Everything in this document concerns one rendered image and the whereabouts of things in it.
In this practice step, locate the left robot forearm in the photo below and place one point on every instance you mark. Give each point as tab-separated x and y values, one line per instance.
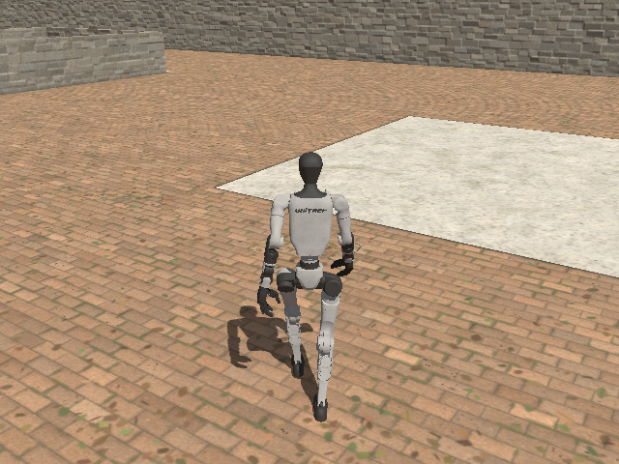
269	265

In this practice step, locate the robot torso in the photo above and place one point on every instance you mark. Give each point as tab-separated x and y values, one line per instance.
310	222

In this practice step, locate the right robot forearm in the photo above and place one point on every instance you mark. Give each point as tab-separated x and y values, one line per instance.
347	251

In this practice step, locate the left robot upper arm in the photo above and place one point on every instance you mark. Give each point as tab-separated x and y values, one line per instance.
279	204

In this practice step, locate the right robot upper arm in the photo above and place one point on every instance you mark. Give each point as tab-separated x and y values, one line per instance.
343	217

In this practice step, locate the robot right thigh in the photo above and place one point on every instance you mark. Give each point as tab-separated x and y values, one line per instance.
330	296

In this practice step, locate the robot left hand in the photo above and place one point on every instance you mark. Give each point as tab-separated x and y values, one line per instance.
261	299

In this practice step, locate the robot right hand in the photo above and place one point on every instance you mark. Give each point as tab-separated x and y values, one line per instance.
339	263

